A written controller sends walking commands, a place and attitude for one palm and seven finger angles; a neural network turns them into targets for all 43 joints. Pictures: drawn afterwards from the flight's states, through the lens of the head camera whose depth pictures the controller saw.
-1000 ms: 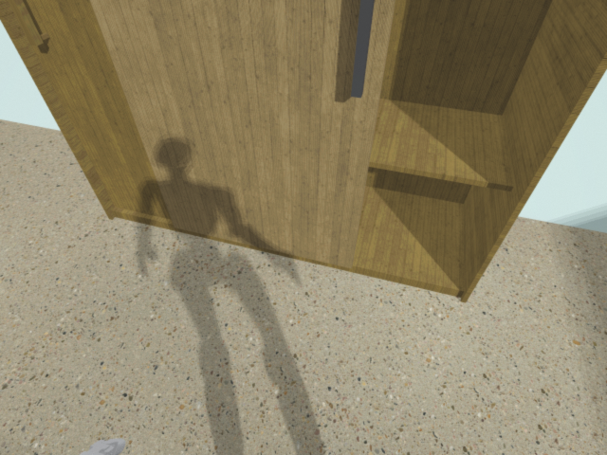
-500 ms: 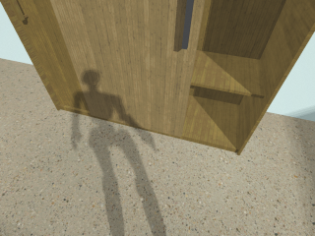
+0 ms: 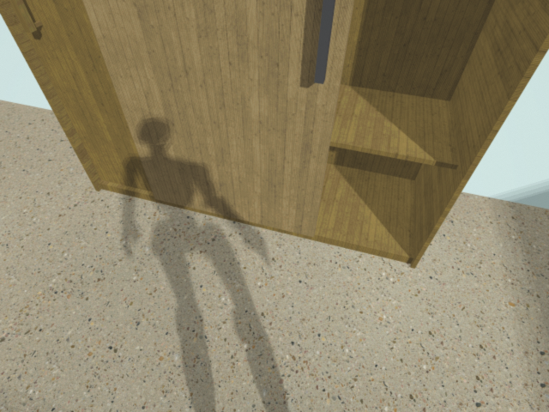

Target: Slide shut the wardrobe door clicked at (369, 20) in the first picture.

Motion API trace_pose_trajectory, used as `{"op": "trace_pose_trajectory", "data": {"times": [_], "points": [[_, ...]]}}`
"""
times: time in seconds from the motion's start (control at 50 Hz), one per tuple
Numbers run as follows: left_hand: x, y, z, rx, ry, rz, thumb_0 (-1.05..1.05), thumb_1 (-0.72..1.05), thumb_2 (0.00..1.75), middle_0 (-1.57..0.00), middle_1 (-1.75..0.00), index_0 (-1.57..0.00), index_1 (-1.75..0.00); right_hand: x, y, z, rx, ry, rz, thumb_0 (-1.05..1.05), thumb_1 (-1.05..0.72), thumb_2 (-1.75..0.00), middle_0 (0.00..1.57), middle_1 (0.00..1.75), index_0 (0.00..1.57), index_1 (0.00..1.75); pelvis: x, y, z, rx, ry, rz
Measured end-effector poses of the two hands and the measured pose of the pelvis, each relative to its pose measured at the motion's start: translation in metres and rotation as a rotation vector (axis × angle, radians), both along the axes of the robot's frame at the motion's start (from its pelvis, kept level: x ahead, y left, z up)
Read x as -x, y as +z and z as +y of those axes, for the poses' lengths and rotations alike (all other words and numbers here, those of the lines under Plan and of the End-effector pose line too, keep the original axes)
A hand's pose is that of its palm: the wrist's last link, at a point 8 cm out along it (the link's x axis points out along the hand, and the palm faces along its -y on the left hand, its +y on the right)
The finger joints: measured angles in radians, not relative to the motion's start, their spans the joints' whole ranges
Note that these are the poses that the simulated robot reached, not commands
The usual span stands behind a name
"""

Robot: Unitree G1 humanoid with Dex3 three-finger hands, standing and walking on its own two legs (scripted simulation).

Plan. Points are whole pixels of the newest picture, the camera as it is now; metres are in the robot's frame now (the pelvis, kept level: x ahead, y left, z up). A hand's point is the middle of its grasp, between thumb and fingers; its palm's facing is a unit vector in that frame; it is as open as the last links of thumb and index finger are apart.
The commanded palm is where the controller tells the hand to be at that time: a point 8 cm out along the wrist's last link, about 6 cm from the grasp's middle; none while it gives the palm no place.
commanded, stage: look at it before walking up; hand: left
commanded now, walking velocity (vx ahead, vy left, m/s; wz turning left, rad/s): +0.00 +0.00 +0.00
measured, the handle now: (328, 19) +0.95 -0.08 +0.19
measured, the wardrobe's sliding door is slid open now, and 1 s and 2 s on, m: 0.44 0.44 0.44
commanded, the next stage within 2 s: turn to face it in 0.44 s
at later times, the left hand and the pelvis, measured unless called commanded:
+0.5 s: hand out of the picture +0.08 +0.25 -0.15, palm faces -0.01 -0.94 -0.34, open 7.4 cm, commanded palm none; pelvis +0.01 +0.00 +0.00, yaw +0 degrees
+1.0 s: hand out of the picture +0.07 +0.19 -0.18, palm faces -0.11 -0.97 -0.23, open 7.4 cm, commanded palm none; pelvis +0.00 -0.01 -0.01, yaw -6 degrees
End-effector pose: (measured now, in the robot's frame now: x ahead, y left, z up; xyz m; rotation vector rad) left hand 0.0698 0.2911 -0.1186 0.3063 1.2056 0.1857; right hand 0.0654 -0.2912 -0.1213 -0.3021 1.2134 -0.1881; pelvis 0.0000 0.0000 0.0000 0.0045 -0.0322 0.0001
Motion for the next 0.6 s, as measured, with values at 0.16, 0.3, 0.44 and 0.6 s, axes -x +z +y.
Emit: {"op": "trace_pose_trajectory", "data": {"times": [0.16, 0.3, 0.44, 0.6], "points": [[-0.007, 0.001, 0.001, -0.002, 0.000, -0.006, 0.01, 0.90, 0.90, -0.20, -0.30, -0.20, -0.30, -0.013, 0.002, 0.001, 0.002, 0.007, -0.019, 0.01, -0.91, -0.90, 0.21, 0.30, 0.20, 0.30, -0.005, 0.001, 0.001, 0.000, -0.001, 0.000], [-0.010, 0.003, 0.003, -0.007, 0.005, -0.007, 0.01, 0.90, 0.90, -0.20, -0.30, -0.20, -0.30, -0.022, 0.004, 0.000, 0.004, 0.013, -0.031, 0.01, -0.91, -0.90, 0.21, 0.30, 0.20, 0.30, -0.009, 0.001, 0.001, -0.001, 0.001, -0.002], [-0.010, 0.004, 0.004, -0.012, 0.008, 0.001, 0.01, 0.90, 0.90, -0.20, -0.30, -0.20, -0.30, -0.027, 0.004, -0.001, 0.004, 0.017, -0.030, 0.01, -0.91, -0.90, 0.21, 0.30, 0.20, 0.30, -0.011, 0.002, 0.000, -0.001, 0.001, -0.001], [-0.008, 0.004, 0.002, -0.012, 0.012, 0.010, 0.01, 0.90, 0.90, -0.20, -0.30, -0.20, -0.30, -0.027, 0.003, -0.003, 0.005, 0.016, -0.020, 0.01, -0.91, -0.90, 0.21, 0.30, 0.20, 0.30, -0.013, 0.002, -0.002, -0.001, -0.001, -0.001]]}}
